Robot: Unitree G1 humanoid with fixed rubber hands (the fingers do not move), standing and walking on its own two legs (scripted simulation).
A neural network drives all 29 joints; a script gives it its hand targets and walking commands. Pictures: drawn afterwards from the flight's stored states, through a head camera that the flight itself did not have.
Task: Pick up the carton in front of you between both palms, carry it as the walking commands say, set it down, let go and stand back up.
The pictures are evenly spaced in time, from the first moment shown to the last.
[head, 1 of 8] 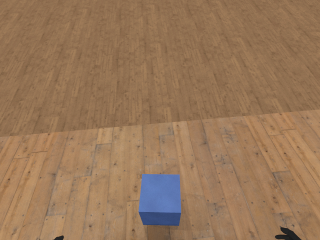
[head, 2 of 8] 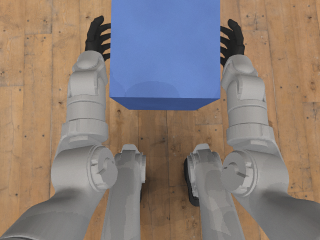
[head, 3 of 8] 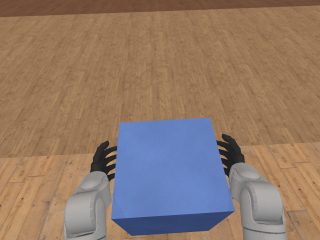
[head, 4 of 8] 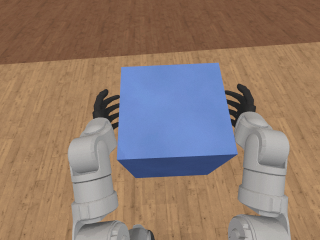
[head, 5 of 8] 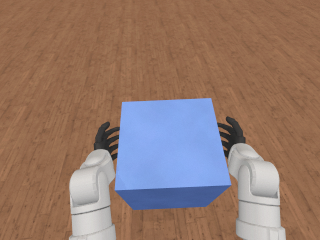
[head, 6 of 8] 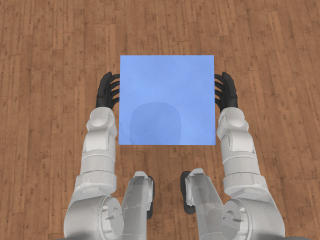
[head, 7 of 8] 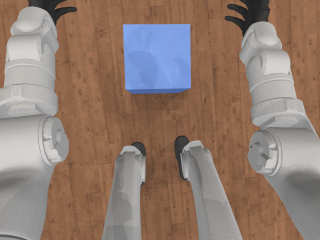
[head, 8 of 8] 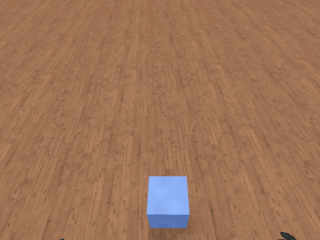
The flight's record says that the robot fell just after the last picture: no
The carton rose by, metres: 1.08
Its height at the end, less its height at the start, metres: +0.35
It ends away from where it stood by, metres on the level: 5.02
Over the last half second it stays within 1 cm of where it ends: yes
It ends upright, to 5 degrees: yes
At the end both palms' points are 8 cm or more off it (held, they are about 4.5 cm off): yes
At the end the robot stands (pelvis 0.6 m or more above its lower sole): yes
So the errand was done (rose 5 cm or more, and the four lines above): yes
